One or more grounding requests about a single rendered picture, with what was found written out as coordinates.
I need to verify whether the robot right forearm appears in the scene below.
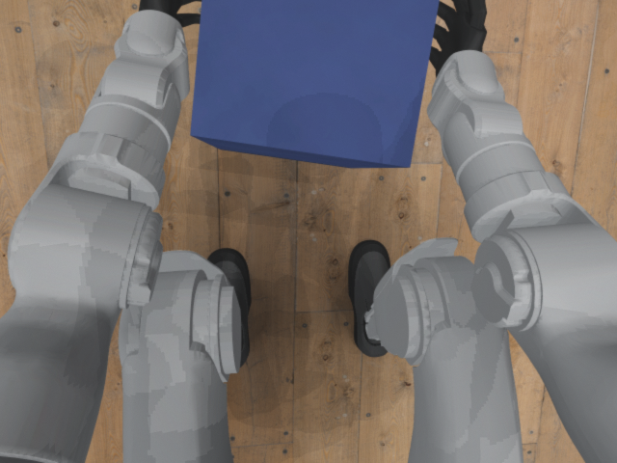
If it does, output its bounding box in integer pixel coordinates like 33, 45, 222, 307
427, 50, 617, 243

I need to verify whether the right robot shin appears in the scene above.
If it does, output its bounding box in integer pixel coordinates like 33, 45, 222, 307
364, 237, 508, 355

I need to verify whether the left robot upper arm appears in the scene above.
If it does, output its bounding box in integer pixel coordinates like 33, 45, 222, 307
0, 183, 163, 463

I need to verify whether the carton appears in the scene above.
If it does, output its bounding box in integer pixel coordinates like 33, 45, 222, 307
190, 0, 440, 168

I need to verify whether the right robot upper arm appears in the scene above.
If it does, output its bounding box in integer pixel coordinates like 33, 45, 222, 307
470, 223, 617, 463

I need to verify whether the left robot hand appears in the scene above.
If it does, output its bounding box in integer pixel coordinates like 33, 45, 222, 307
139, 0, 201, 28

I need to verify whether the robot left forearm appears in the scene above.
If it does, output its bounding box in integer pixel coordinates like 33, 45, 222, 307
8, 10, 190, 288

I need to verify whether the left robot thigh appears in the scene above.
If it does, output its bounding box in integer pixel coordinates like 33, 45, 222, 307
121, 269, 241, 463

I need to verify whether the right robot hand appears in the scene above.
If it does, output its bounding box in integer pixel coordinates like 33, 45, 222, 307
429, 0, 487, 78

